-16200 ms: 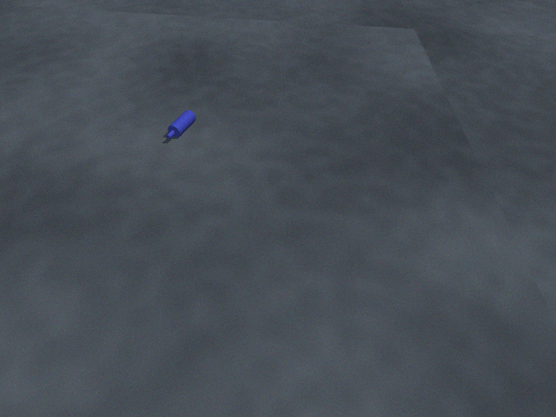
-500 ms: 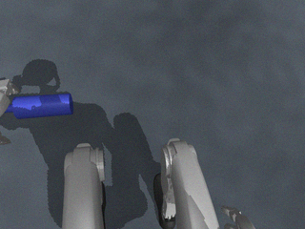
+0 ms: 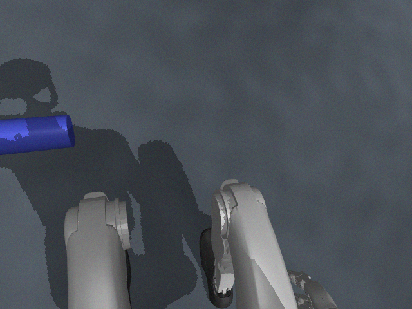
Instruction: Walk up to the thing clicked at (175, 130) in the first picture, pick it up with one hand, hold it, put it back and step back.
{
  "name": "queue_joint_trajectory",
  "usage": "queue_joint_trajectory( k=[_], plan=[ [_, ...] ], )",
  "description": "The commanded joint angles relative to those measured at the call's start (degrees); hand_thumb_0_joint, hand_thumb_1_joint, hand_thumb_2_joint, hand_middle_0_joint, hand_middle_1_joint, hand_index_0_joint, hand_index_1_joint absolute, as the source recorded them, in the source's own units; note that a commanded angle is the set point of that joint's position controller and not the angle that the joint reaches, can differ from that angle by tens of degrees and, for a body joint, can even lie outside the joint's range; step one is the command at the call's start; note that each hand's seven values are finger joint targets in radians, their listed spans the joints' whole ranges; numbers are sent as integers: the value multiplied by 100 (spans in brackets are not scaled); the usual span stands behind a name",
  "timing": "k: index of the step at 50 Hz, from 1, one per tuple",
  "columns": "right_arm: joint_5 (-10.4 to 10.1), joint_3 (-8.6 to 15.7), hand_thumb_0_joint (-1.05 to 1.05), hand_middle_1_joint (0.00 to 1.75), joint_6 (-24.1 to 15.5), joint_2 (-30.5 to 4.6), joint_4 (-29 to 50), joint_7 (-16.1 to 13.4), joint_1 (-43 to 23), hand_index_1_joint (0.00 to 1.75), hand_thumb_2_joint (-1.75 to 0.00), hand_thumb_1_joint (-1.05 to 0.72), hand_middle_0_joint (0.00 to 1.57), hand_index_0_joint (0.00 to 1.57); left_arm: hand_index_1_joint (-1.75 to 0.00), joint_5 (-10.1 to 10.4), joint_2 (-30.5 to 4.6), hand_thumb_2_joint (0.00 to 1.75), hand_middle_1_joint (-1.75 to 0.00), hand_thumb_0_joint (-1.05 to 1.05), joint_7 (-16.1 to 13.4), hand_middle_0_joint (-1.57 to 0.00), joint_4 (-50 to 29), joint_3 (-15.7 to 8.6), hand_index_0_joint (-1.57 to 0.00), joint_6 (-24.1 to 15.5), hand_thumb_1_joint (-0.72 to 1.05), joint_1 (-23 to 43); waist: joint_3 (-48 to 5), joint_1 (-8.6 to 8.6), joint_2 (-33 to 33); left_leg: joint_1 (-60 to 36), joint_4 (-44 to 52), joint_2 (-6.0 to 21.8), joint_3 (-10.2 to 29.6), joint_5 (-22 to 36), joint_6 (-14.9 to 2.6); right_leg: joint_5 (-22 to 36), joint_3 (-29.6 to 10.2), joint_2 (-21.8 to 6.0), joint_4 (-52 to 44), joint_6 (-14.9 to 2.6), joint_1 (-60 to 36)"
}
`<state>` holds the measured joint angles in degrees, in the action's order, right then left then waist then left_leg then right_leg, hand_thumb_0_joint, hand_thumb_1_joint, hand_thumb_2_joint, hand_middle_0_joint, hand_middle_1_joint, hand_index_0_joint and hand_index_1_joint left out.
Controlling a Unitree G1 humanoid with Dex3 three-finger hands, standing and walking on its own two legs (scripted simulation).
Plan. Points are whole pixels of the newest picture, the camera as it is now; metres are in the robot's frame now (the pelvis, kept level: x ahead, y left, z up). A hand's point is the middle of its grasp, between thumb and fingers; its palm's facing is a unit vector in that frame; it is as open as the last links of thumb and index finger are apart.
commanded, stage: rise first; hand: left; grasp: from above
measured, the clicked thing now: (14, 136) +0.47 +0.37 -0.30
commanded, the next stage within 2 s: approach in 1.96 s
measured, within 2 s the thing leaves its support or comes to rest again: neither
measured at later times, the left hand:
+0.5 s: hand out of the picture +0.42 +0.37 -0.17, palm faces -0.45 -0.10 -0.89, open 14.2 cm
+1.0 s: hand out of the picture +0.43 +0.38 -0.19, palm faces -0.44 -0.10 -0.89, open 14.2 cm
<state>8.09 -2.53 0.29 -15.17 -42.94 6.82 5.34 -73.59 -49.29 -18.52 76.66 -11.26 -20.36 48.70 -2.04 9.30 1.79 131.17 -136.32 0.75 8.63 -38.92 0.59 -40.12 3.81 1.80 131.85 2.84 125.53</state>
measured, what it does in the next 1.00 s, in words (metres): stands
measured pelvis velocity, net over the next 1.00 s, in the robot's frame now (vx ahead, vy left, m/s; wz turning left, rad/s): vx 0.00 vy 0.00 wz -0.04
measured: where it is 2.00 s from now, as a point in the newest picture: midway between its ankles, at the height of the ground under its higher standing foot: (170, 289)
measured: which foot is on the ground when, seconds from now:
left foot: down 0.00-1.00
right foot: down 0.00-1.00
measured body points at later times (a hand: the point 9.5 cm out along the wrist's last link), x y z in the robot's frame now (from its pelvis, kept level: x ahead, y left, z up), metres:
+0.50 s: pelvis +0.00 +0.00 -0.01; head +0.25 +0.08 +0.36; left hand +0.44 +0.37 -0.12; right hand +0.08 -0.28 -0.12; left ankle +0.08 +0.13 -0.31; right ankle +0.10 -0.13 -0.31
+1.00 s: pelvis +0.00 +0.00 -0.02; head +0.25 +0.10 +0.35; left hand +0.45 +0.38 -0.14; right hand +0.07 -0.27 -0.12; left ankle +0.08 +0.13 -0.31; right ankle +0.10 -0.13 -0.31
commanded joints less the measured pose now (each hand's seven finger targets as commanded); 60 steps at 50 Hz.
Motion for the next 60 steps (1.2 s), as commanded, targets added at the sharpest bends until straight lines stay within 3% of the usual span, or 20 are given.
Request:
queue_joint_trajectory(
  k=[1, 14, 17, 19, 23, 25, 28, 30, 45, 52, 54, 56, 60],
  plan=[
    [42, 482, 0, 30, -20, -1463, 70, -51, 1141, 30, -90, -91, 20, 20, -101, 170, -1933, 100, -101, 0, -239, -7, -884, -360, -7, 40, -54, 1495, -4054, -82, -1740, -3396, 1374, -18, -502, 1192, -207, 1293, 502, 139, -1292, -446, -1557],
    [114, 388, 0, 30, 50, -1497, 102, -4, 1129, 30, -90, -90, 20, 20, -101, 180, -2007, 102, -101, 0, -239, -6, -718, -401, -6, -19, -57, 1403, -3820, -6, -1760, -3184, 1265, -2, -432, 1129, -205, 1246, 571, 170, -1166, -454, -1458],
    [95, 375, 0, 30, 55, -1516, 108, 0, 1082, 30, -90, -90, 20, 20, -101, 188, -2085, 102, -101, 0, -281, -6, -733, -473, -6, -20, -57, 1436, -3795, -60, -1891, -3202, 1292, -4, -419, 1062, -186, 1191, 582, 173, -1128, -468, -1359],
    [100, 354, 0, 30, 48, -1508, 107, 10, 1113, 30, -90, -90, 20, 20, -103, 186, -1953, 102, -102, 0, -284, -6, -707, -371, -5, -4, -57, 1465, -3739, 14, -1840, -3230, 1277, 1, -415, 1081, -190, 1218, 591, 172, -1142, -458, -1345],
    [127, 325, 0, 30, 49, -1499, 84, 17, 1133, 30, -90, -91, 20, 20, -102, 148, -2077, 109, -98, 0, -340, -7, -626, -405, -3, -22, -61, 1538, -3735, 65, -1706, -2919, 1127, -25, -498, 1012, -231, 1236, 549, 189, -1197, -435, -1543],
    [121, 313, 0, 30, 33, -1499, 51, 19, 1124, 30, -90, -90, 20, 20, -102, 167, -2009, 103, -101, 0, -355, -6, -591, -364, -5, -21, -58, 1580, -3675, 93, -1738, -2936, 1164, -24, -472, 926, -220, 1131, 574, 192, -1175, -446, -1419],
    [138, 300, 0, 30, 39, -1531, 51, 22, 1119, 30, -90, -90, 20, 20, -102, 104, -2139, 103, -101, 0, -379, -6, -539, -438, -5, -29, -58, 1481, -3834, 23, -1869, -3106, 1131, -22, -456, 1085, -205, 1238, 593, 203, -1117, -441, -1445],
    [156, 276, 0, 30, 38, -1514, 40, 40, 1141, 30, -90, -91, 20, 20, -102, 89, -2099, 104, -101, 0, -389, -6, -489, -403, -5, -28, -58, 1517, -3725, 107, -1809, -2982, 1095, -31, -458, 1083, -214, 1257, 597, 199, -1101, -437, -1469],
    [146, 220, 0, 30, -21, -1559, 40, 66, 1084, 30, -90, -91, 20, 20, -103, 6, -2273, 104, -102, 0, -450, -7, -348, -423, -6, -41, -58, 1622, -3520, 152, -1941, -3012, 1080, -20, -389, 996, -193, 1184, 644, 191, -1022, -446, -1237],
    [179, 197, 0, 30, -41, -1571, 36, 84, 1125, 30, -90, -91, 20, 20, -103, 7, -2341, 104, -102, 0, -392, -7, -502, -419, -5, -31, -59, 1597, -3664, 165, -2133, -3149, 1069, -3, -375, 1146, -180, 1291, 664, 184, -980, -426, -1311],
    [167, 217, 0, 30, -25, -1582, 53, 82, 1091, 30, -90, -91, 20, 20, -103, 29, -2525, 104, -102, 0, -398, -7, -675, -550, -6, -28, -58, 1609, -3882, 104, -2186, -3230, 1035, 3, -378, 1261, -181, 1384, 655, 198, -952, -430, -1373],
    [178, 230, 0, 30, -8, -1580, 60, 97, 1117, 30, -90, -91, 20, 20, -103, 74, -2299, 103, -102, 0, -359, -7, -719, -418, -6, -2, -58, 1575, -3878, 146, -2258, -3314, 1073, 11, -338, 1343, -165, 1434, 679, 185, -900, -428, -1300],
    [138, 235, 0, 30, 17, -1595, 79, 99, 1101, 30, -90, -90, 20, 20, -102, 99, -2213, 104, -101, 0, -300, -6, -601, -354, -5, 46, -59, 1554, -3658, 186, -2244, -3172, 1178, 4, -299, 1127, -157, 1273, 715, 176, -919, -438, -1156]
  ],
)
